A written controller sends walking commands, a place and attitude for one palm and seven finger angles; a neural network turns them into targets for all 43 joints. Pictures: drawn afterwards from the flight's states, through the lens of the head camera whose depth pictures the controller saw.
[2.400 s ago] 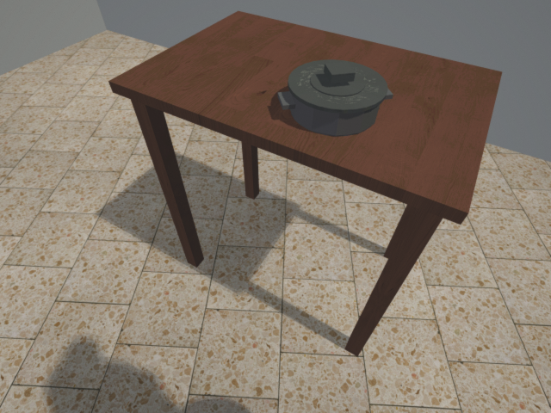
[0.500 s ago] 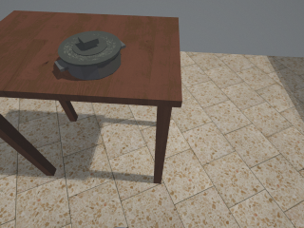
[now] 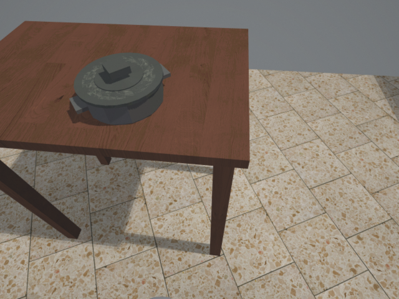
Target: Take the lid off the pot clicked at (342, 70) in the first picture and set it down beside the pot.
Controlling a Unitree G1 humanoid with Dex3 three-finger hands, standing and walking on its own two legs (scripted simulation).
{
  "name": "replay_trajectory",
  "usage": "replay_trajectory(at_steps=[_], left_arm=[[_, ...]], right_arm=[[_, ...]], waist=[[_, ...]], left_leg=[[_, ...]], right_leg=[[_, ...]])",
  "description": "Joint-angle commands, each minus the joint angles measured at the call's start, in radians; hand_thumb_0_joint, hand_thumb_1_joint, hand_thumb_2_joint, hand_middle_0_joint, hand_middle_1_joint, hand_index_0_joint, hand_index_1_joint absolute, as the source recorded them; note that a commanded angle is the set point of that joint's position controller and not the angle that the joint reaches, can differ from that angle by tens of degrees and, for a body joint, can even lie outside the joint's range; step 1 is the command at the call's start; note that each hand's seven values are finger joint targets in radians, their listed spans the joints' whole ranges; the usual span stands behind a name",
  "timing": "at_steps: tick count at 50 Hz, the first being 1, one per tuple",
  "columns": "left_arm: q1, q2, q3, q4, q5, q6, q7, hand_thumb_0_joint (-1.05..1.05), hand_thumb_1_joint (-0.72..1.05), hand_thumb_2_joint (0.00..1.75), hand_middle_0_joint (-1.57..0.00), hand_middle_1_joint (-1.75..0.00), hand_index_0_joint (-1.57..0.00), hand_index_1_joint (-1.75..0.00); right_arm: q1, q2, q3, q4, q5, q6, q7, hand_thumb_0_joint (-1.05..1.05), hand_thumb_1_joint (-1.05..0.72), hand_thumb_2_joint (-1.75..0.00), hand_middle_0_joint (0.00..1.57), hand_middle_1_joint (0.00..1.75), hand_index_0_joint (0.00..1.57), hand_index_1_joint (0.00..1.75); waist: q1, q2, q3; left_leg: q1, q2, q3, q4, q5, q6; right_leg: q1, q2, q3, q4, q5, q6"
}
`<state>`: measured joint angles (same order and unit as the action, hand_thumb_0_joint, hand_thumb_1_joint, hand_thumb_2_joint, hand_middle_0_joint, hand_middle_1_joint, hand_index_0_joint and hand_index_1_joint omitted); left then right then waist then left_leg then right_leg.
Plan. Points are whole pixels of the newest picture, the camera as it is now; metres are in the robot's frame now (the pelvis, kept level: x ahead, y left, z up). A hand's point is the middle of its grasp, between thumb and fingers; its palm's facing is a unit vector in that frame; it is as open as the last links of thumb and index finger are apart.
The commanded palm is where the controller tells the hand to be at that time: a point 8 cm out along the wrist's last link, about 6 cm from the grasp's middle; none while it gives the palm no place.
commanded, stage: come to a stop and stand still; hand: left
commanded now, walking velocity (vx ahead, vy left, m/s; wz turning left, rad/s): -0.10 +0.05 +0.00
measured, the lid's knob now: (116, 68) +0.56 +0.22 +0.16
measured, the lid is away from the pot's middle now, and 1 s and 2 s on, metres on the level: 0.00 0.00 0.00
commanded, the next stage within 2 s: look again from close up in 0.68 s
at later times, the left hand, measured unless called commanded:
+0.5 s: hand out of the picture -0.02 +0.21 -0.18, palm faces +0.01 -0.97 -0.25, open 7.4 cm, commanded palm none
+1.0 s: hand out of the picture +0.06 +0.18 -0.16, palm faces -0.02 -0.97 -0.26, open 7.4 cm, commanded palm none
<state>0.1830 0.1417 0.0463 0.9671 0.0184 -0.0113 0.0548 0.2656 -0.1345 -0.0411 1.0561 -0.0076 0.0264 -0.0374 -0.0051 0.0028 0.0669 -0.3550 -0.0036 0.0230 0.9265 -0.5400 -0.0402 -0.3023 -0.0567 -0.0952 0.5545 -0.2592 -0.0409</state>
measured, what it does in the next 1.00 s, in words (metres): steps on the spot: left foot, then right foot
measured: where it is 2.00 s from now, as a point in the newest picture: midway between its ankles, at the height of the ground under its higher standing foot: outside the picture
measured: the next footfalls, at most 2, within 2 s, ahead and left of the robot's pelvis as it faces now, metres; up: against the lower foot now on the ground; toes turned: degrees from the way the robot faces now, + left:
left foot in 0.18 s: +0.03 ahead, +0.14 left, +0.00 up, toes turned +1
right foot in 0.48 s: +0.00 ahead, -0.09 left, +0.00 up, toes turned -3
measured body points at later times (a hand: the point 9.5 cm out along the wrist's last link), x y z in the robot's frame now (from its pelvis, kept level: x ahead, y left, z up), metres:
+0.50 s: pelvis -0.02 +0.02 +0.00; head +0.00 +0.01 +0.44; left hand -0.02 +0.26 -0.16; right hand +0.03 -0.21 -0.16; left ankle +0.00 +0.17 -0.74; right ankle -0.04 -0.09 -0.74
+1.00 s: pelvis +0.00 -0.01 +0.00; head +0.01 -0.02 +0.45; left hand +0.06 +0.23 -0.14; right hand -0.02 -0.22 -0.17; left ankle -0.01 +0.14 -0.74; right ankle -0.04 -0.09 -0.74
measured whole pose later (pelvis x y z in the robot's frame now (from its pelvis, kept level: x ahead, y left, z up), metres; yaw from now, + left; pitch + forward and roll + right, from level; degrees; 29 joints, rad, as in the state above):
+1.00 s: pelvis +0.00 -0.01 +0.00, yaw -2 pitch +0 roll +1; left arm 0.24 0.18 0.00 1.02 0.00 -0.01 0.04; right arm 0.31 -0.15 0.01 1.09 -0.02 -0.01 -0.02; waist -0.02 0.02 0.02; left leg -0.22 0.04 0.02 0.51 -0.29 -0.04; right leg -0.20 0.02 -0.03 0.55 -0.35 -0.05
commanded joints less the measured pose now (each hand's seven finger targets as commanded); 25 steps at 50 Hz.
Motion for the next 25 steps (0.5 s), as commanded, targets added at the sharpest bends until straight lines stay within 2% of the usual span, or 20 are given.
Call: replay_trajectory(at_steps=[1,3,4,5,6,7,8,9,10,11,12,13,15,19,20,21,22,23,24,25], left_arm=[[0.099,0.191,0.054,-0.036,0.015,0.01,0.011,0.0,0.9,0.9,-0.2,-0.3,-0.2,-0.3],[0.064,0.205,0.055,-0.052,0.021,0.016,0.004,0.0,0.9,0.9,-0.2,-0.3,-0.2,-0.3],[0.057,0.212,0.055,-0.055,0.021,0.018,0.0,0.0,0.9,0.9,-0.2,-0.3,-0.2,-0.3],[0.047,0.217,0.056,-0.056,0.019,0.02,-0.002,0.0,0.9,0.9,-0.2,-0.3,-0.2,-0.3],[0.04,0.216,0.054,-0.059,0.012,0.025,-0.006,0.0,0.9,0.9,-0.2,-0.3,-0.2,-0.3],[0.044,0.195,0.047,-0.057,0.006,0.031,-0.01,0.0,0.9,0.9,-0.2,-0.3,-0.2,-0.3],[0.081,0.134,0.034,-0.063,0.0,0.04,-0.014,0.0,0.9,0.9,-0.2,-0.3,-0.2,-0.3],[0.085,0.095,0.022,-0.064,-0.003,0.043,-0.014,0.0,0.9,0.9,-0.2,-0.3,-0.2,-0.3],[0.095,0.109,0.016,-0.074,0.002,0.037,-0.02,0.0,0.9,0.9,-0.2,-0.3,-0.2,-0.3],[0.078,0.101,0.021,-0.04,0.012,0.044,-0.022,0.0,0.9,0.9,-0.2,-0.3,-0.2,-0.3],[0.096,0.126,0.027,-0.022,0.011,0.046,-0.032,0.0,0.9,0.9,-0.2,-0.3,-0.2,-0.3],[0.12,0.136,0.029,-0.002,0.009,0.045,-0.04,0.0,0.9,0.9,-0.2,-0.3,-0.2,-0.3],[0.137,0.133,0.023,0.013,0.004,0.04,-0.05,0.0,0.9,0.9,-0.2,-0.3,-0.2,-0.3],[0.111,0.115,0.011,0.005,-0.001,0.035,-0.053,0.0,0.9,0.9,-0.2,-0.3,-0.2,-0.3],[0.116,0.107,0.006,0.011,-0.005,0.03,-0.051,0.0,0.9,0.9,-0.2,-0.3,-0.2,-0.3],[0.15,0.1,0.006,0.027,-0.006,0.025,-0.049,0.0,0.9,0.9,-0.2,-0.3,-0.2,-0.3],[0.197,0.101,0.007,0.047,-0.004,0.018,-0.046,0.0,0.9,0.9,-0.2,-0.3,-0.2,-0.3],[0.296,0.132,-0.005,0.094,0.011,-0.004,0.001,0.0,0.9,0.9,-0.2,-0.3,-0.2,-0.3],[0.186,0.19,-0.014,0.038,0.008,-0.016,-0.006,0.0,0.9,0.9,-0.2,-0.3,-0.2,-0.3],[0.131,0.217,-0.019,0.016,0.003,-0.023,-0.019,0.0,0.9,0.9,-0.2,-0.3,-0.2,-0.3]], right_arm=[[0.023,-0.059,-0.03,-0.072,0.003,0.003,0.005,0.0,-0.9,-0.9,0.2,0.3,0.2,0.3],[0.02,-0.062,-0.033,-0.081,0.003,0.005,0.012,0.0,-0.9,-0.9,0.2,0.3,0.2,0.3],[0.027,-0.069,-0.031,-0.083,0.003,0.0,0.013,0.0,-0.9,-0.9,0.2,0.3,0.2,0.3],[0.057,-0.066,-0.032,-0.08,0.004,-0.008,0.014,0.0,-0.9,-0.9,0.2,0.3,0.2,0.3],[0.083,-0.074,-0.029,-0.071,0.002,-0.013,0.014,0.0,-0.9,-0.9,0.2,0.3,0.2,0.3],[0.1,-0.093,-0.03,-0.067,0.002,-0.021,0.014,0.0,-0.9,-0.9,0.2,0.3,0.2,0.3],[0.083,-0.167,-0.036,-0.083,-0.007,-0.032,0.014,0.0,-0.9,-0.9,0.2,0.3,0.2,0.3],[0.03,-0.23,-0.037,-0.114,-0.02,-0.03,0.013,0.0,-0.9,-0.9,0.2,0.3,0.2,0.3],[-0.033,-0.256,-0.03,-0.145,-0.025,-0.024,0.018,0.0,-0.9,-0.9,0.2,0.3,0.2,0.3],[-0.062,-0.228,-0.023,-0.131,-0.034,-0.034,0.011,0.0,-0.9,-0.9,0.2,0.3,0.2,0.3],[-0.084,-0.212,-0.015,-0.129,-0.031,-0.036,0.003,0.0,-0.9,-0.9,0.2,0.3,0.2,0.3],[-0.109,-0.195,-0.008,-0.126,-0.027,-0.037,-0.001,0.0,-0.9,-0.9,0.2,0.3,0.2,0.3],[-0.09,-0.199,-0.011,-0.12,-0.02,-0.04,-0.008,0.0,-0.9,-0.9,0.2,0.3,0.2,0.3],[-0.025,-0.218,-0.024,-0.076,-0.022,-0.032,-0.009,0.0,-0.9,-0.9,0.2,0.3,0.2,0.3],[-0.021,-0.209,-0.025,-0.068,-0.02,-0.031,-0.009,0.0,-0.9,-0.9,0.2,0.3,0.2,0.3],[-0.022,-0.208,-0.027,-0.062,-0.017,-0.031,-0.008,0.0,-0.9,-0.9,0.2,0.3,0.2,0.3],[-0.024,-0.199,-0.027,-0.057,-0.011,-0.03,-0.007,0.0,-0.9,-0.9,0.2,0.3,0.2,0.3],[-0.126,-0.219,-0.026,-0.107,0.011,-0.045,0.002,0.0,-0.9,-0.9,0.2,0.3,0.2,0.3],[-0.074,-0.104,-0.004,-0.145,0.001,-0.034,0.023,0.0,-0.9,-0.9,0.2,0.3,0.2,0.3],[-0.042,-0.088,0.004,-0.141,-0.011,-0.015,0.038,0.0,-0.9,-0.9,0.2,0.3,0.2,0.3]], waist=[[0.025,-0.173,-0.125],[0.011,-0.188,-0.099],[0.004,-0.185,-0.113],[-0.01,-0.176,-0.146],[-0.028,-0.166,-0.138],[-0.04,-0.113,-0.125],[-0.026,0.116,-0.11],[-0.024,0.275,-0.076],[-0.005,0.152,-0.051],[-0.005,0.236,-0.018],[0.007,0.248,0.008],[0.023,0.216,0.018],[0.017,0.142,-0.021],[-0.021,0.185,-0.057],[-0.02,0.167,-0.055],[-0.003,0.145,-0.06],[0.016,0.094,-0.071],[0.079,0.065,-0.05],[-0.008,-0.078,-0.025],[-0.011,-0.063,-0.092]], left_leg=[[-0.08,0.027,-0.031,0.037,0.024,-0.01],[-0.017,0.019,-0.006,-0.066,0.064,-0.007],[0.012,0.011,0.012,-0.15,0.101,-0.005],[0.084,0.005,0.03,-0.258,0.173,-0.003],[0.177,-0.005,0.057,-0.376,0.295,-0.001],[0.26,0.023,0.038,-0.483,0.373,0.007],[0.283,0.188,-0.161,-0.578,0.424,0.059],[0.142,0.354,-0.365,-0.692,0.372,0.155],[-0.008,0.401,-0.417,-0.716,0.176,0.219],[-0.012,0.339,-0.401,-0.767,0.111,0.204],[-0.003,0.302,-0.348,-0.764,0.118,0.189],[0.028,0.277,-0.278,-0.746,0.188,0.181],[0.125,0.264,-0.208,-0.704,0.362,0.18],[0.208,0.265,-0.187,-0.655,0.485,0.181],[0.193,0.263,-0.184,-0.643,0.497,0.178],[0.166,0.246,-0.171,-0.607,0.506,0.161],[0.138,0.206,-0.142,-0.548,0.487,0.13],[0.141,0.169,-0.015,-0.315,0.514,0.056],[0.05,0.054,0.018,-0.278,0.189,0.028],[0.108,0.033,0.031,-0.281,0.142,0.013]], right_leg=[[0.164,-0.284,0.218,-0.13,0.822,-0.187],[0.095,-0.255,0.207,-0.146,0.684,-0.164],[0.1,-0.237,0.204,-0.135,0.628,-0.149],[0.086,-0.219,0.195,-0.108,0.554,-0.125],[0.026,-0.186,0.178,-0.092,0.435,-0.085],[-0.037,-0.138,0.154,-0.046,0.269,-0.04],[-0.147,-0.038,0.094,0.063,-0.045,0.02],[-0.148,0.037,0.056,0.199,-0.288,0.064],[-0.074,0.015,0.095,0.274,-0.284,0.061],[-0.104,0.032,0.119,0.34,-0.25,0.06],[-0.128,0.026,0.145,0.388,-0.195,0.058],[-0.143,0.022,0.146,0.401,-0.156,0.06],[-0.142,0.023,0.129,0.368,-0.139,0.069],[-0.08,0.023,0.085,0.175,-0.192,0.066],[-0.031,0.026,0.081,0.105,-0.183,0.062],[0.038,0.031,0.072,0.002,-0.11,0.061],[0.114,0.036,0.071,-0.134,0.011,0.062],[0.058,-0.056,0.186,-0.245,0.193,0.054],[-0.006,-0.136,0.302,-0.294,0.021,-0.004],[-0.027,-0.159,0.339,-0.32,-0.235,-0.069]])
